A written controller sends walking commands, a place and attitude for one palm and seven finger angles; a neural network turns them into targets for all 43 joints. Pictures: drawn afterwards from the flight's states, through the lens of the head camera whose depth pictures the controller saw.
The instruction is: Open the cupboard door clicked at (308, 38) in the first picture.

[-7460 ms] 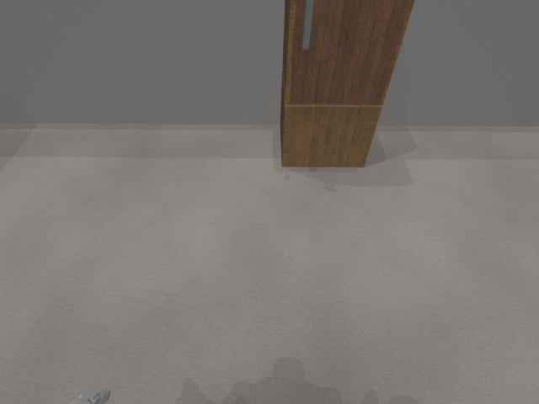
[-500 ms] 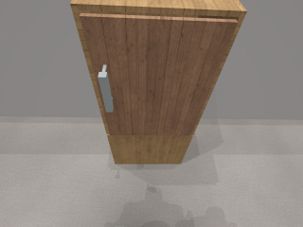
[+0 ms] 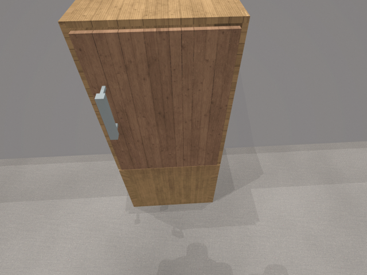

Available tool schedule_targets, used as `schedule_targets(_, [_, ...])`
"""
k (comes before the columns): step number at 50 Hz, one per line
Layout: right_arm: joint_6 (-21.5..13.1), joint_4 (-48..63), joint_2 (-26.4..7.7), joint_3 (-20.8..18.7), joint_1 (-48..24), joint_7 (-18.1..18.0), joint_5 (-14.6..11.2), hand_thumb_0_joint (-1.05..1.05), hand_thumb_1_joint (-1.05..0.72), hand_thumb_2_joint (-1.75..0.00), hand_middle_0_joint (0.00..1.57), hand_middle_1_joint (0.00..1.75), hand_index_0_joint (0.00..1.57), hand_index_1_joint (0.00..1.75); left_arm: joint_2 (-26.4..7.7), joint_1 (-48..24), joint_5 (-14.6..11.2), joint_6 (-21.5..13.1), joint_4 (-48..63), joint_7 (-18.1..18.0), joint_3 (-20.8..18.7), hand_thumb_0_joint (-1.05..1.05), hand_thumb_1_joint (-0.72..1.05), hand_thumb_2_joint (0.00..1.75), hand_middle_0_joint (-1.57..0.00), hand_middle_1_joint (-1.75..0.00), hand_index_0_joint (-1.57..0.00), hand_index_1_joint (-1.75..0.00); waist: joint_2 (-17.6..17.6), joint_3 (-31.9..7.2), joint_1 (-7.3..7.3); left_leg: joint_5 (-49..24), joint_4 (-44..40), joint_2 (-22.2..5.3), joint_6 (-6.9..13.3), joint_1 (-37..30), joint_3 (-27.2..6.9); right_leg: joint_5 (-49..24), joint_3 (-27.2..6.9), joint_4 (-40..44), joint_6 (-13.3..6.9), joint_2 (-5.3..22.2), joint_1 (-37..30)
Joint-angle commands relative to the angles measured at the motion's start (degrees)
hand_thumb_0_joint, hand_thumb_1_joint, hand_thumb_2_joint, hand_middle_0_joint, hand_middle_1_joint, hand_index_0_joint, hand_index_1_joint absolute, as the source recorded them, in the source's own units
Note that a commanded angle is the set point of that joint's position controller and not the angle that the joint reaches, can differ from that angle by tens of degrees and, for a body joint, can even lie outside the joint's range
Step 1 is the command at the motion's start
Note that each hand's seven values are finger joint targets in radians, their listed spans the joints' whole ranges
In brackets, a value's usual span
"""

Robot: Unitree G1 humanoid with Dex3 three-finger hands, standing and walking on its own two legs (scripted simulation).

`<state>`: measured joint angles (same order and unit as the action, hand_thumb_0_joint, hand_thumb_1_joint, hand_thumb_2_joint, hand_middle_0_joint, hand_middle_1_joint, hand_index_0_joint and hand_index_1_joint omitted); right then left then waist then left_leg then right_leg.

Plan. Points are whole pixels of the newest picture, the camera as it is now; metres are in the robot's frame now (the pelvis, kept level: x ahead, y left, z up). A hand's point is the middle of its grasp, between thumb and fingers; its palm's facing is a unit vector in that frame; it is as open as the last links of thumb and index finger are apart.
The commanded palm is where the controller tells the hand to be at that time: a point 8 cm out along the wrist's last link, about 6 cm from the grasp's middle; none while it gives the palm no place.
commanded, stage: come to a stop and stand still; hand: left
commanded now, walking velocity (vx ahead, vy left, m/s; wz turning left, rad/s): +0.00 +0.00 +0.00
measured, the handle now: (109, 113) +0.56 +0.26 +0.01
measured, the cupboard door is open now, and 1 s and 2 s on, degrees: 0 0 0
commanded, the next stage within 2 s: look again from close up in 0.08 s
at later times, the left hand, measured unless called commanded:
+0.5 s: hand out of the picture +0.01 +0.22 -0.18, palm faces +0.03 -0.98 -0.20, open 7.3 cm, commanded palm none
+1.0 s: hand (80, 227) +0.22 +0.24 -0.01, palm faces +0.24 -0.97 -0.09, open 7.7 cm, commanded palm +0.13 +0.30 -0.06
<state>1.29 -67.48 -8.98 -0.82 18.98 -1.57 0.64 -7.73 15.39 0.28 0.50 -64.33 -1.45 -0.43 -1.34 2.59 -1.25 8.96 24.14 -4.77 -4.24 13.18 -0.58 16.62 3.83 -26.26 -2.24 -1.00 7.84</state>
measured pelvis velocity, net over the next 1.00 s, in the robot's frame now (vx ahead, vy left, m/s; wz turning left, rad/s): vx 0.00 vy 0.04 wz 0.01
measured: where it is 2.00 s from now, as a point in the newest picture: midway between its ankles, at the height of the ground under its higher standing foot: outside the picture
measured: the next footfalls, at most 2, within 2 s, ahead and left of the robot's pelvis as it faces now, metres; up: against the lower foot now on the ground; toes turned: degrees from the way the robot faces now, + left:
none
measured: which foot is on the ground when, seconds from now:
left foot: down 0.00-1.00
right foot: down 0.00-1.00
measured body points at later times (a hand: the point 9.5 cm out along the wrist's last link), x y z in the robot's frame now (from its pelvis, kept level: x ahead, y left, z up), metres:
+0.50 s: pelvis +0.01 +0.05 -0.01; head +0.01 +0.04 +0.44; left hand +0.01 +0.27 -0.16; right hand +0.02 -0.18 -0.16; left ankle +0.03 +0.15 -0.74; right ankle -0.02 -0.09 -0.74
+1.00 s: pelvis +0.00 +0.04 -0.03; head +0.03 +0.04 +0.42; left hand +0.20 +0.29 -0.01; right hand +0.14 -0.21 -0.13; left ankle +0.03 +0.15 -0.74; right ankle -0.02 -0.09 -0.74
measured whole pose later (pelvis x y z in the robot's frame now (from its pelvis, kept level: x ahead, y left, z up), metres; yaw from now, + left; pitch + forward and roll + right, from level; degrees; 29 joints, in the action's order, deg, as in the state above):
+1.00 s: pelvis +0.00 +0.04 -0.03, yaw +1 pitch +7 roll +0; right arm -13.5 -42.8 -11.6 -2.1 13.4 -2.6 -0.7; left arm -9.6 21.0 -9.4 -17.5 -8.8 0.4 -9.2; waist 0.1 -5.6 -1.4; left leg 18.2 42.0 -0.5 0.1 30.8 1.6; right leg 24.2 2.8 -43.2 0.8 3.2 26.0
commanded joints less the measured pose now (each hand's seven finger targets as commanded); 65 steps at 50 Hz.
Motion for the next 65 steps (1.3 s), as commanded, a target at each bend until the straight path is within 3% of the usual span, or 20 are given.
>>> schedule_targets(1, [-1.2,2.1,-2.9,-0.5,1.8,-0.4,0.2,0.0,-0.9,-0.9,0.2,0.3,0.2,0.3,-6.6,2.6,-0.2,-0.8,1.6,-0.5,-1.6,0.0,0.9,0.9,-0.2,-0.3,-0.2,-0.3,3.0,3.5,0.87,-1.8,-1.1,-0.6,2.9,-1.8,0.4,2.3,-7.2,11.1,-0.3,7.7,6.9])
schedule_targets(8, [-1.5,1.7,-2.2,-0.5,2.8,-0.6,0.1,0.0,-0.9,-0.9,0.2,0.3,0.2,0.3,-5.2,3.7,-0.1,-0.8,1.1,-0.6,-1.5,0.0,0.9,0.9,-0.2,-0.3,-0.2,-0.3,1.9,3.2,0.83,-2.9,-1.4,-0.8,3.3,-2.1,-0.1,-0.2,-6.2,9.8,-0.1,7.0,6.5])
schedule_targets(9, [-2.8,6.3,-3.6,-0.2,-5.2,-0.1,0.0,0.0,-0.9,-0.9,0.2,0.3,0.2,0.3,-6.3,9.8,1.1,-3.3,-0.3,-2.9,-1.2,0.0,0.9,0.9,-0.2,-0.3,-0.2,-0.3,4.5,4.2,4.28,-0.1,13.3,0.1,2.1,5.7,2.1,-38.4,-12.3,8.5,3.4,11.4,4.0])
schedule_targets(10, [-2.2,8.8,-0.5,-0.2,-1.2,0.3,-0.1,0.0,-0.9,-0.9,0.2,0.3,0.2,0.3,-9.1,7.6,1.1,-4.1,2.6,-2.6,-1.6,0.0,0.9,0.9,-0.2,-0.3,-0.2,-0.3,5.2,-0.5,0.27,11.2,15.6,1.1,3.9,7.0,0.0,-37.6,-12.4,6.6,0.2,15.6,1.3])
schedule_targets(12, [-2.0,8.9,-0.3,-0.2,2.0,0.7,-0.1,0.0,-0.9,-0.9,0.2,0.3,0.2,0.3,-8.4,3.1,1.1,-3.9,5.1,-2.1,-1.6,0.0,0.9,0.9,-0.2,-0.3,-0.2,-0.3,3.3,-4.4,-1.07,8.9,12.0,1.5,4.2,2.5,2.8,-25.8,-7.0,4.1,-3.5,12.4,1.9])
schedule_targets(17, [-3.2,8.8,-4.0,0.0,1.8,0.2,0.3,0.0,-0.9,-0.9,0.2,0.3,0.2,0.3,-4.8,5.8,0.9,-2.0,5.1,-1.7,-0.9,0.0,0.9,0.9,-0.2,-0.3,-0.2,-0.3,-5.5,2.3,1.19,-3.9,1.5,-2.3,7.1,4.6,-3.8,-1.1,-3.4,-0.2,-0.2,4.7,5.3])
schedule_targets(21, [-2.7,10.2,-5.4,-0.1,-0.1,0.2,0.2,0.0,-0.9,-0.9,0.2,0.3,0.2,0.3,-5.6,5.8,0.9,-1.4,5.3,-1.1,-0.6,0.0,0.9,0.9,-0.2,-0.3,-0.2,-0.3,1.0,4.6,1.21,7.5,-1.9,-1.0,7.1,6.4,-4.5,3.7,-4.0,1.5,0.3,4.8,6.9])
schedule_targets(38, [-3.6,8.5,-8.0,0.1,-2.3,0.1,0.0,0.0,-0.9,-0.9,0.2,0.3,0.2,0.3,-8.8,5.0,0.9,-1.6,4.8,-0.6,-0.5,0.0,0.9,0.9,-0.2,-0.3,-0.2,-0.3,0.7,-1.6,1.62,-6.0,-1.1,-1.1,7.2,-0.8,-2.6,-6.4,-4.1,1.8,1.4,6.7,3.5])
schedule_targets(39, [-3.4,11.9,-8.9,-0.1,-6.3,0.4,-0.6,0.0,-0.9,-0.9,0.2,0.3,0.2,0.3,-8.4,8.3,1.1,-2.3,3.5,-2.9,-0.1,0.0,0.9,0.9,-0.2,-0.3,-0.2,-0.3,4.0,1.2,3.02,-12.6,9.1,-2.0,5.6,1.2,-1.9,-18.9,-8.3,5.2,1.6,8.8,5.8])
schedule_targets(40, [-11.4,29.8,-16.6,-2.5,-2.6,-1.8,-2.9,0.0,-0.9,-0.9,0.2,0.3,0.2,0.3,-24.8,-34.7,-8.9,-14.2,93.2,-4.0,-11.2,0.0,0.88,0.89,-0.2,-0.32,-0.2,-0.32,-6.6,-27.8,-5.07,-14.8,3.1,4.0,5.7,-15.2,0.3,-20.4,-0.2,-2.8,0.2,2.6,3.9])
schedule_targets(41, [-16.4,27.5,-11.2,-0.3,-8.1,-3.9,-2.9,0.0,-0.9,-0.9,0.2,0.3,0.2,0.3,-20.3,-6.9,-4.8,-11.8,79.9,-6.4,-9.6,0.0,0.85,0.88,-0.2,-0.33,-0.2,-0.33,-13.9,-26.9,1.99,-20.3,1.8,1.0,5.4,-19.8,-0.5,-8.8,0.5,-7.7,-0.3,1.2,7.7])
schedule_targets(42, [-17.9,26.3,-8.6,-1.2,-8.7,-3.6,-4.0,0.0,-0.9,-0.9,0.2,0.3,0.2,0.3,-7.8,8.0,-6.5,-4.4,70.4,-7.7,-3.1,0.0,0.83,0.87,-0.21,-0.34,-0.21,-0.34,-11.5,-17.7,0.09,-12.6,-0.1,1.8,3.4,-9.9,-1.7,-0.2,2.5,-9.2,0.9,1.0,12.4])
schedule_targets(43, [-18.1,25.6,-8.8,-1.8,-7.2,-3.7,-4.2,0.0,-0.9,-0.9,0.2,0.3,0.2,0.3,-1.7,8.4,-8.8,-4.2,67.8,-6.8,-1.8,0.0,0.81,0.86,-0.21,-0.36,-0.21,-0.36,-4.8,-7.6,-0.85,-7.5,0.8,2.3,3.9,-3.3,-1.5,-0.3,2.8,-7.8,1.1,1.1,14.6])
schedule_targets(44, [-18.6,28.5,-10.7,-2.8,-8.7,-3.5,-3.4,0.0,-0.9,-0.9,0.2,0.3,0.2,0.3,-5.9,3.7,-9.0,-7.2,69.2,-6.0,-5.7,0.0,0.78,0.85,-0.21,-0.37,-0.21,-0.37,-3.4,-2.9,-1.47,-1.2,4.3,3.6,4.3,2.0,-2.1,-1.0,3.1,-5.7,1.2,1.1,17.3])
schedule_targets(46, [-18.1,30.5,-11.2,-3.9,-8.7,-3.0,-1.2,0.0,-0.9,-0.9,0.2,0.3,0.2,0.3,-6.3,11.9,-9.3,-14.4,59.3,-2.4,-11.3,0.0,0.74,0.83,-0.21,-0.4,-0.21,-0.4,8.5,-3.7,0.13,0.6,10.9,4.2,4.1,10.4,-1.6,-0.3,5.0,-9.1,1.3,0.1,22.8])
schedule_targets(49, [-17.5,34.5,-10.6,-5.4,-12.3,-0.3,-0.5,0.0,-0.9,-0.9,0.2,0.3,0.2,0.3,-3.7,21.5,-12.3,-27.8,50.9,8.3,-14.0,0.0,0.67,0.8,-0.22,-0.45,-0.22,-0.45,13.0,-8.6,4.97,0.4,21.9,4.7,3.1,21.7,0.6,-1.7,4.1,-20.5,0.9,-0.3,29.8])
schedule_targets(51, [-17.9,37.6,-11.1,-5.9,-13.8,0.9,-0.9,0.0,-0.9,-0.9,0.2,0.3,0.2,0.3,-5.9,19.5,-14.9,-36.6,51.6,17.0,-16.0,0.0,0.62,0.78,-0.22,-0.48,-0.22,-0.48,7.0,-13.1,5.32,1.8,28.3,5.2,3.0,26.9,1.4,-2.9,1.9,-26.5,0.5,0.2,32.7])
schedule_targets(54, [-17.3,44.0,-12.1,-6.1,-14.7,0.9,-2.1,0.0,-0.9,-0.9,0.2,0.3,0.2,0.3,-11.1,16.5,-19.5,-35.2,57.4,23.9,-20.8,0.0,0.55,0.75,-0.22,-0.53,-0.22,-0.53,1.2,-21.0,6.33,3.1,31.9,6.0,4.1,28.2,3.1,-2.4,-1.6,-28.2,0.7,0.8,30.8])
schedule_targets(62, [-17.5,42.7,-11.3,-4.0,-8.3,-3.4,-1.5,0.0,-0.9,-0.9,0.2,0.3,0.2,0.3,-16.1,-6.7,-19.5,-34.3,80.5,20.1,-19.5,0.0,0.36,0.67,-0.24,-0.64,-0.24,-0.64,-2.4,-22.7,-1.53,6.1,38.5,3.6,6.2,29.1,0.1,2.6,-6.6,-26.4,1.9,0.0,36.7])
schedule_targets(65, [-18.1,40.4,-11.8,-3.5,-8.3,-4.3,-2.0,0.0,-0.9,-0.9,0.2,0.3,0.2,0.3,-16.9,-5.7,-19.8,-32.6,74.6,22.4,-19.6,0.0,0.29,0.64,-0.24,-0.69,-0.24,-0.69,-3.1,-20.6,-1.85,7.6,38.6,3.3,6.0,30.9,-0.4,4.7,-7.0,-25.3,2.0,0.2,37.2])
